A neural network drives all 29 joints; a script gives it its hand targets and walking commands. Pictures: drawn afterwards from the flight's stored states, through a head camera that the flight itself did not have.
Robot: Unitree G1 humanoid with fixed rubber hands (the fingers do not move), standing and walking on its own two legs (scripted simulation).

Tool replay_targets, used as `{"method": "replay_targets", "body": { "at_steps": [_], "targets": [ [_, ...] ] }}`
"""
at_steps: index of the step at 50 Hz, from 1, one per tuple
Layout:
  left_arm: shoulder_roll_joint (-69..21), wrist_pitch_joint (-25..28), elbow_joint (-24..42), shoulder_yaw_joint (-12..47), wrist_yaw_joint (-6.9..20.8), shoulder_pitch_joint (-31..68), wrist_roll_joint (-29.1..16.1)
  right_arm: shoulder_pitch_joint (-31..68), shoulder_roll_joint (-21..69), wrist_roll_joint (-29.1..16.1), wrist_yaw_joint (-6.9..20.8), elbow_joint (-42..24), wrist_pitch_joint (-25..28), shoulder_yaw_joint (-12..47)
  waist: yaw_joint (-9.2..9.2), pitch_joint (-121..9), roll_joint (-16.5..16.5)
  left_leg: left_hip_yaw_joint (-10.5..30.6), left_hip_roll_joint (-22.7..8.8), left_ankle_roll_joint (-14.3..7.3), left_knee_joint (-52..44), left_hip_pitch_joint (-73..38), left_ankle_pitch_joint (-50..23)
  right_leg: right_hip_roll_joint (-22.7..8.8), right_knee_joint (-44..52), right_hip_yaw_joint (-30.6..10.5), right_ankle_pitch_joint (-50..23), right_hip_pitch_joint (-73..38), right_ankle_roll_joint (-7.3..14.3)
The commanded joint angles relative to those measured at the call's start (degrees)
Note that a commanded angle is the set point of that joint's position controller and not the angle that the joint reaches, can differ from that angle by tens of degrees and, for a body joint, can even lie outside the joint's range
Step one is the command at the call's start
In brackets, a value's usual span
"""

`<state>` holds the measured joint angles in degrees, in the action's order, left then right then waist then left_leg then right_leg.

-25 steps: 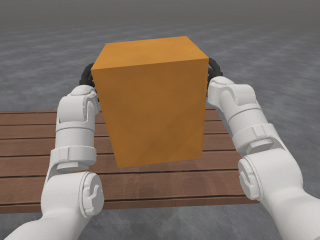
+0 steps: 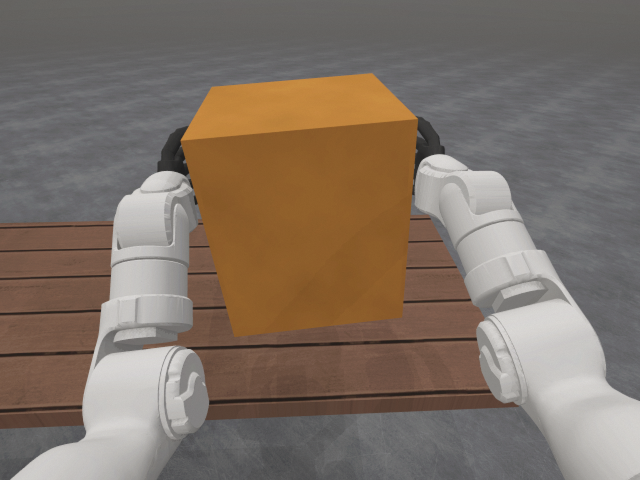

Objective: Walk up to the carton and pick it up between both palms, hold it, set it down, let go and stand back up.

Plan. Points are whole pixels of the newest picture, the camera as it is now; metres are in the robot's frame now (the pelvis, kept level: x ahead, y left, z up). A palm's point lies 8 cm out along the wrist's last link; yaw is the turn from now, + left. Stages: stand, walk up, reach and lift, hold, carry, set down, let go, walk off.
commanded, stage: hold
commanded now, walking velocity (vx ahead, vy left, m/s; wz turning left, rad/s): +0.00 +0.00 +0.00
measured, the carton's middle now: (305, 200) +0.38 +0.00 +0.24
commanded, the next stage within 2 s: none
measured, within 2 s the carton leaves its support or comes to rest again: neither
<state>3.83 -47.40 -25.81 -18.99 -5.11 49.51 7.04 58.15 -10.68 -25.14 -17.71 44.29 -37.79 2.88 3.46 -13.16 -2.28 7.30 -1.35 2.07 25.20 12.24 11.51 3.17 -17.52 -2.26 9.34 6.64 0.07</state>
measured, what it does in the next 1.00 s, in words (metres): stands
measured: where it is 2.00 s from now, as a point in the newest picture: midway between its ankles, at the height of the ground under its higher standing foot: outside the picture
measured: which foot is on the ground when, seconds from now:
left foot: down 0.00-1.00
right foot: down 0.00-1.00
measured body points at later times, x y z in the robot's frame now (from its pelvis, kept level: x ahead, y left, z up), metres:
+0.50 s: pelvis +0.00 +0.00 +0.00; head -0.10 +0.01 +0.44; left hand +0.38 +0.16 +0.27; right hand +0.38 -0.15 +0.28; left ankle +0.03 +0.14 -0.74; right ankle +0.00 -0.12 -0.75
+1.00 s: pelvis +0.00 +0.00 +0.00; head -0.10 +0.01 +0.44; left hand +0.38 +0.16 +0.27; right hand +0.38 -0.15 +0.28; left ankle +0.03 +0.14 -0.74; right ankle +0.00 -0.12 -0.75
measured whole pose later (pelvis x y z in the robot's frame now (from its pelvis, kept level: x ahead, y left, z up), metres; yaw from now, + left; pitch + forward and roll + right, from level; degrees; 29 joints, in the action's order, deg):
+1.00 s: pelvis +0.00 +0.00 +0.00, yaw +0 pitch -1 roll -2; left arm 4.0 -47.1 -26.7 -18.8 -5.1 49.9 7.1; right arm 58.5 -10.5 -25.0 -17.6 45.2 -37.7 2.3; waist 3.3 -13.5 -2.3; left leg 7.5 -1.3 2.1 25.4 12.8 11.5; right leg 3.3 -17.6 -2.4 9.2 7.1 0.1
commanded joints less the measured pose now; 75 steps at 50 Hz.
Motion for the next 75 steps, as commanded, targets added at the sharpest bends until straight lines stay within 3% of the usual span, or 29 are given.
{"method": "replay_targets", "body": {
  "at_steps": [1, 6, 10, 16, 23, 33, 36, 44, 62, 75],
  "targets": [
    [-37.7, 6.0, 12.0, 24.8, 8.1, 58.1, -9.6, 52.2, 45.1, -11.5, 8.3, -20.2, 1.8, 11.9, 0.22, -20.6, -1.1, -3.1, 3.9, 1.0, -1.9, -11.8, -14.5, 2.6, 2.5, 1.6, -10.6, -0.4, -2.7],
    [-38.9, 6.4, 13.5, 26.9, 7.5, 58.9, -11.1, 52.1, 45.2, -11.2, 8.3, -21.5, 2.1, 11.6, 1.17, -23.8, -2.0, -2.8, 3.8, 1.6, -1.3, -12.9, -16.0, 2.9, 2.2, 1.6, -12.1, -1.1, -2.3],
    [-37.7, 6.1, 11.0, 24.8, 7.8, 57.8, -9.5, 51.7, 44.7, -11.0, 8.3, -20.2, 1.6, 11.4, 0.44, -20.4, -0.1, -3.1, 3.9, 1.1, -1.9, -11.4, -13.7, 2.8, 2.6, 1.7, -9.8, -0.5, -2.6],
    [-38.0, 6.2, 10.8, 25.2, 7.8, 59.2, -9.9, 53.8, 45.1, -11.3, 8.7, -20.5, 2.2, 11.5, -0.18, -22.0, -1.2, -3.0, 3.8, 1.1, -1.9, -11.3, -13.3, 2.6, 2.6, 1.4, -9.4, -0.7, -2.3],
    [-38.0, 6.6, 11.0, 25.1, 7.7, 59.5, -10.1, 52.8, 45.1, -11.1, 8.4, -19.6, 1.9, 10.9, 0.64, -21.2, -0.7, -2.9, 3.8, 1.0, -1.9, -11.6, -13.3, 2.7, 2.7, 1.6, -9.9, -0.3, -2.5],
    [-37.4, 6.5, 10.0, 24.2, 7.8, 58.8, -9.8, 53.9, 45.3, -11.0, 8.4, -20.1, 2.1, 11.2, -0.02, -21.3, 0.3, -3.2, 4.0, 0.7, -1.9, -10.7, -12.8, 2.6, 2.8, 1.6, -9.5, -0.8, -2.7],
    [-38.4, 6.5, 10.5, 24.9, 7.8, 59.4, -10.1, 52.8, 45.2, -10.7, 8.4, -19.2, 2.1, 10.6, 0.63, -21.5, -1.0, -3.1, 3.9, 1.0, -2.1, -11.3, -13.1, 2.7, 2.7, 1.6, -9.5, -0.8, -2.3],
    [-38.4, 6.3, 10.4, 24.9, 7.8, 58.6, -9.9, 53.4, 44.7, -11.1, 8.4, -20.4, 2.2, 10.8, 0.16, -21.4, -1.7, -3.1, 3.8, 1.2, -1.9, -11.3, -13.8, 2.7, 2.6, 1.6, -9.9, -0.8, -2.4],
    [-38.5, 5.9, 12.1, 25.8, 7.8, 57.5, -10.1, 52.0, 44.9, -11.5, 8.1, -21.7, 1.7, 11.8, 0.84, -21.1, -1.0, -2.8, 3.9, 1.3, -1.6, -11.6, -15.2, 2.9, 2.4, 1.5, -12.3, -1.6, -2.5],
    [-38.3, 5.9, 11.7, 25.3, 7.9, 57.8, -9.8, 52.7, 45.9, -11.4, 8.2, -21.7, 1.7, 11.9, 0.07, -20.4, -0.6, -2.9, 3.9, 1.0, -2.0, -10.9, -14.2, 2.8, 2.7, 1.4, -10.6, -0.8, -2.4]
  ]
}}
